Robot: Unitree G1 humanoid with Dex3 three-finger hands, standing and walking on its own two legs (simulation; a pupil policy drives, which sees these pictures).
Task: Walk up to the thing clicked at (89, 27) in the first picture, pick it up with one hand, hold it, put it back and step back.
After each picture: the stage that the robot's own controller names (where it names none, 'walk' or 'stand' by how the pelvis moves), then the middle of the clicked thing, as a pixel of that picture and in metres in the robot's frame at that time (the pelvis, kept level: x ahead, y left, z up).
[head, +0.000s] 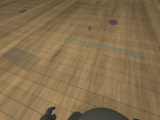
stand; (89, 28) +2.35 +0.17 -0.72
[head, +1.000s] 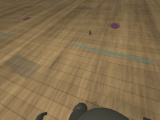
walk; (90, 32) +2.22 +0.28 -0.72
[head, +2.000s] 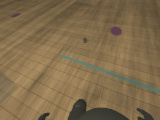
walk; (84, 40) +1.61 +0.33 -0.71
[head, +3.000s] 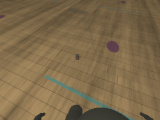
walk; (77, 57) +1.11 +0.31 -0.70
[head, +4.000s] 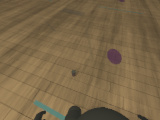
walk; (73, 73) +0.71 +0.27 -0.71
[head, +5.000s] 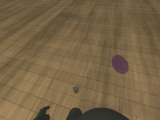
walk; (75, 90) +0.44 +0.22 -0.70
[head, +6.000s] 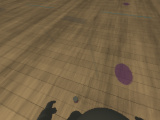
stand; (75, 99) +0.33 +0.20 -0.72
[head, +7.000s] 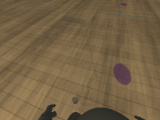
stand; (74, 100) +0.32 +0.21 -0.72
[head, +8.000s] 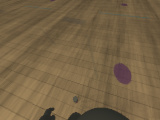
stand; (75, 99) +0.34 +0.21 -0.73
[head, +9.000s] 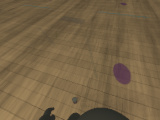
stand; (74, 100) +0.32 +0.21 -0.73
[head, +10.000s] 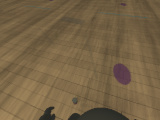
go down; (74, 101) +0.32 +0.21 -0.73
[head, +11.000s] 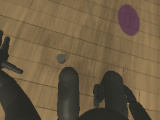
go down; (61, 59) +0.41 +0.25 -0.30
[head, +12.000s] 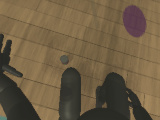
approach; (64, 60) +0.40 +0.25 -0.30
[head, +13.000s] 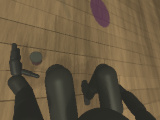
close in; (36, 59) +0.38 +0.29 -0.21
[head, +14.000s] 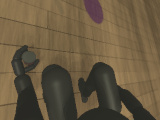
close; (29, 59) +0.38 +0.29 -0.21
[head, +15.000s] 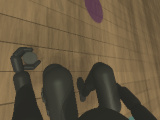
lift; (30, 59) +0.36 +0.29 -0.22
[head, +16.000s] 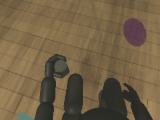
lift; (62, 68) +0.32 +0.22 -0.02
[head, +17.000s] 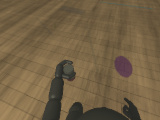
hold; (69, 73) +0.33 +0.17 +0.01
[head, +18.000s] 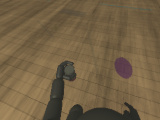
hold; (70, 73) +0.32 +0.17 +0.01
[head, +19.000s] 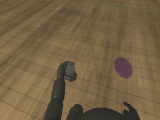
hold; (71, 73) +0.32 +0.17 +0.00
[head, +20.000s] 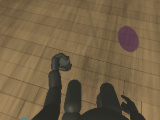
crouch; (65, 64) +0.38 +0.20 -0.08
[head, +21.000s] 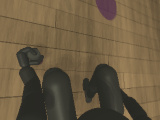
lower; (35, 57) +0.39 +0.28 -0.21
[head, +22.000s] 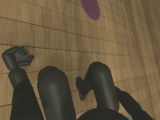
lower; (23, 57) +0.39 +0.30 -0.22
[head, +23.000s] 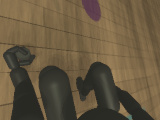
lower; (24, 57) +0.39 +0.30 -0.22
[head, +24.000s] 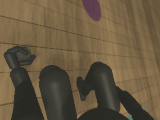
lower; (25, 56) +0.39 +0.30 -0.22
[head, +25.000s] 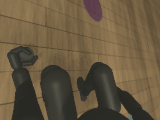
loosen; (27, 57) +0.38 +0.30 -0.22
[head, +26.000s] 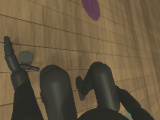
withdraw; (26, 58) +0.37 +0.29 -0.22
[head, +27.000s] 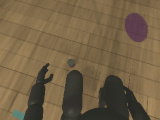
walk; (71, 63) +0.42 +0.22 -0.36
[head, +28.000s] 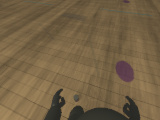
stand; (76, 98) +0.34 +0.17 -0.66
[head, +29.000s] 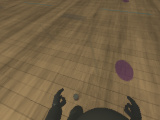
stand; (76, 97) +0.35 +0.19 -0.67
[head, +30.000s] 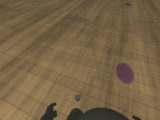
stand; (77, 98) +0.35 +0.17 -0.70
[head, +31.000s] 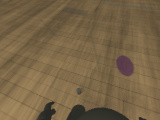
walk; (78, 91) +0.39 +0.16 -0.70
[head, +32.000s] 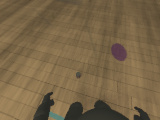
walk; (78, 75) +0.57 +0.17 -0.71
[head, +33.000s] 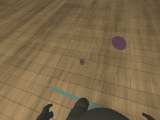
walk; (81, 61) +0.90 +0.26 -0.70
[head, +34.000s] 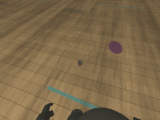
stand; (79, 63) +0.95 +0.24 -0.71
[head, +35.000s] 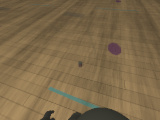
stand; (80, 64) +0.98 +0.24 -0.73
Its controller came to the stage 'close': yes
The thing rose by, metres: 0.71
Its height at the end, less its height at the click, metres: +0.00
